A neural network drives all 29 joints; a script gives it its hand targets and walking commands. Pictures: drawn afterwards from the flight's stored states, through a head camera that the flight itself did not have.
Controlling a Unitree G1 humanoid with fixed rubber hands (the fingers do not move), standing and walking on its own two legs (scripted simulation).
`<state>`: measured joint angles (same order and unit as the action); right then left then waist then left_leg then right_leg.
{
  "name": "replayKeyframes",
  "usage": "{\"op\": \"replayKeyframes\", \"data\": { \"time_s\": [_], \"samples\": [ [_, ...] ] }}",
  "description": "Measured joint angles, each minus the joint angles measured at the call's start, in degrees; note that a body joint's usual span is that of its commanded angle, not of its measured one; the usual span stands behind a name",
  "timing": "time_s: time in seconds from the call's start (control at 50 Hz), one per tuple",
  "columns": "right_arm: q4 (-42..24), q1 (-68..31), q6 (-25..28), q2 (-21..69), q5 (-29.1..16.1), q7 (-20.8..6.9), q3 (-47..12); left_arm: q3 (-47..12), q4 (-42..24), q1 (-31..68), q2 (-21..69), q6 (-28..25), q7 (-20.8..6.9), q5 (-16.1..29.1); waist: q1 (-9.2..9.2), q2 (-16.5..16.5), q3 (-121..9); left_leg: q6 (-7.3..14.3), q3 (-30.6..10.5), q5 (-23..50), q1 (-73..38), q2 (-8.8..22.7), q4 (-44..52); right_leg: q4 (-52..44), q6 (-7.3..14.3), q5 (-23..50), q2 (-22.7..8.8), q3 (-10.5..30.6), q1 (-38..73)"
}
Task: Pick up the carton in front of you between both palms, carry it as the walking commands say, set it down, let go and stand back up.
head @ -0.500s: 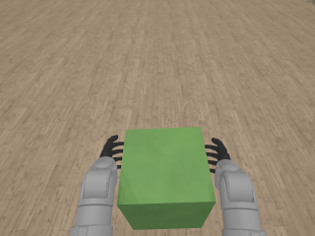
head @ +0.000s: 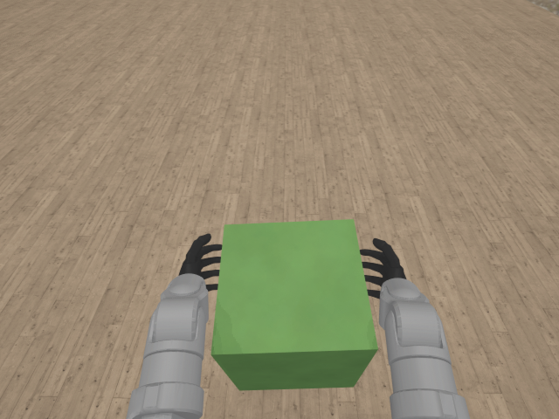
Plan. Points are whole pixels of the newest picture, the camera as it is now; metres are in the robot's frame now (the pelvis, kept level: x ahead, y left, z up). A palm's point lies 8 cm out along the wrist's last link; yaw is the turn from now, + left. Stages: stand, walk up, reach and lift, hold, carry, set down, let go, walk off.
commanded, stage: carry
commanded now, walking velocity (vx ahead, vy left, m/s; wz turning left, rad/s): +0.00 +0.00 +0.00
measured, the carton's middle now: (292, 310) +0.32 +0.00 -0.06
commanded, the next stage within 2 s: hold in 1.34 s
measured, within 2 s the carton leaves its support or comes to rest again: neither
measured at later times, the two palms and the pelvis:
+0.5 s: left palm (190, 298) +0.27 +0.15 +0.05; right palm (399, 305) +0.27 -0.14 +0.05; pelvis -0.03 +0.00 +0.00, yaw +0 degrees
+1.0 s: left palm (194, 306) +0.26 +0.14 +0.05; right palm (407, 313) +0.26 -0.15 +0.05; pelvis -0.04 -0.01 +0.00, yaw +0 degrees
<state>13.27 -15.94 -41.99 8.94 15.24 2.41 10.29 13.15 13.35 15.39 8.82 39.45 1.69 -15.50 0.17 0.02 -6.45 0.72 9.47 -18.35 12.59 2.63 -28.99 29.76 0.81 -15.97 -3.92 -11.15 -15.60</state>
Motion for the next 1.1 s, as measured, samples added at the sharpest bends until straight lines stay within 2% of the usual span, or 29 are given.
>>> {"op": "replayKeyframes", "data": {
  "time_s": [1.1],
  "samples": [
    [-0.2,0.1,-1.4,0.0,0.3,0.1,0.2,0.0,0.4,0.2,0.0,1.3,-0.1,0.2,-0.07,-0.1,0.5,-0.2,0.1,3.6,2.3,0.5,0.3,-0.8,1.4,3.6,0.5,0.0,-2.2]
  ]
}}
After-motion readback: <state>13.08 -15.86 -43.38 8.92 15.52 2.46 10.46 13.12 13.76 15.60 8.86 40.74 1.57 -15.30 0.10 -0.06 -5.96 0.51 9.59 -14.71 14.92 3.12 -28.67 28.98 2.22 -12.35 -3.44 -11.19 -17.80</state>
